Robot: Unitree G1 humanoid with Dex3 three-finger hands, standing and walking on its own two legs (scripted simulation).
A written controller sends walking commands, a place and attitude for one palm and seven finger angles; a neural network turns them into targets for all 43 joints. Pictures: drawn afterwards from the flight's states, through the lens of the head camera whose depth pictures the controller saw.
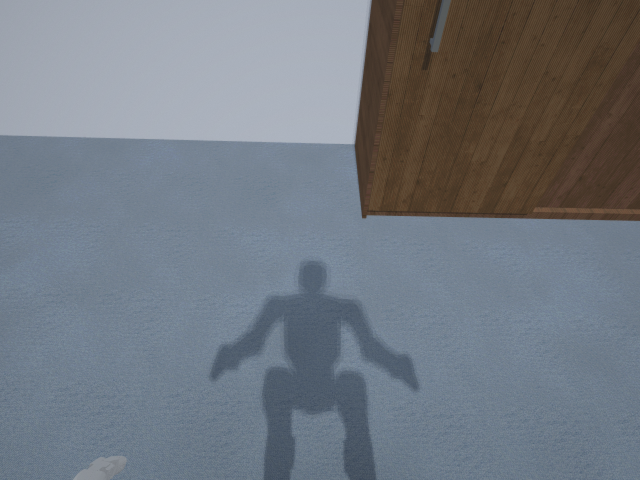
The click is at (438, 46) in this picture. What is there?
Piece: wardrobe's sliding door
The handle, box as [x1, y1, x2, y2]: [430, 0, 450, 51]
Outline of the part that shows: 450,0 442,0 434,35 432,38 430,38 431,51 437,51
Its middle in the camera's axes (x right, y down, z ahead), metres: +0.34 -0.65 +1.07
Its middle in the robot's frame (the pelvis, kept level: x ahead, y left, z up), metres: +1.26 -0.27 +0.12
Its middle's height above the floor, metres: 0.89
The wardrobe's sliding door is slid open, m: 0.00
